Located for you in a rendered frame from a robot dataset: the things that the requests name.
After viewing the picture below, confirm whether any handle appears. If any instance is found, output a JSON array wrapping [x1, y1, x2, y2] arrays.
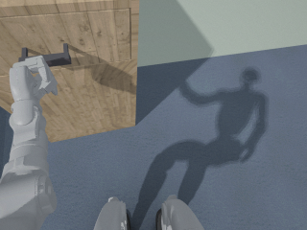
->
[[18, 43, 72, 67]]

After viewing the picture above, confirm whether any left robot upper arm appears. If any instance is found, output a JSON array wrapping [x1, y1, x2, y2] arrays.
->
[[0, 174, 58, 230]]

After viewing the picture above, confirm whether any robot left shin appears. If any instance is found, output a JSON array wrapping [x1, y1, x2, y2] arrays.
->
[[108, 196, 128, 230]]

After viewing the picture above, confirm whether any left robot thigh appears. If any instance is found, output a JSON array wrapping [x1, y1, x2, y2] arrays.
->
[[93, 200, 128, 230]]

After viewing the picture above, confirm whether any cabinet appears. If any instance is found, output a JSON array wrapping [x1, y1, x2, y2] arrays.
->
[[0, 0, 140, 143]]

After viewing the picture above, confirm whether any drawer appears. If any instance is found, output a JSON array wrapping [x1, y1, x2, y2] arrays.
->
[[0, 8, 130, 76]]

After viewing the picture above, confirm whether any robot left forearm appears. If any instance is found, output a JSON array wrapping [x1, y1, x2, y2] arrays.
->
[[0, 99, 49, 185]]

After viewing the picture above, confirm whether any left robot hand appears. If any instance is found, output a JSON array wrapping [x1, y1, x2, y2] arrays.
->
[[9, 56, 58, 103]]

